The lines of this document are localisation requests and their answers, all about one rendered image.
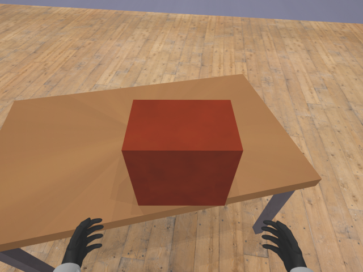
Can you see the robot left hand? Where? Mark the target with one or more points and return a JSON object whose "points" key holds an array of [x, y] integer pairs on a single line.
{"points": [[77, 248]]}

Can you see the table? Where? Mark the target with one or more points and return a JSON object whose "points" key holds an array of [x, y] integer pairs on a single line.
{"points": [[61, 162]]}

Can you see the carton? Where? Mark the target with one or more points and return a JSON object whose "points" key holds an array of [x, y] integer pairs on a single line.
{"points": [[182, 152]]}

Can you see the robot right hand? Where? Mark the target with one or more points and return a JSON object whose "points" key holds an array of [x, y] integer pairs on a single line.
{"points": [[288, 249]]}

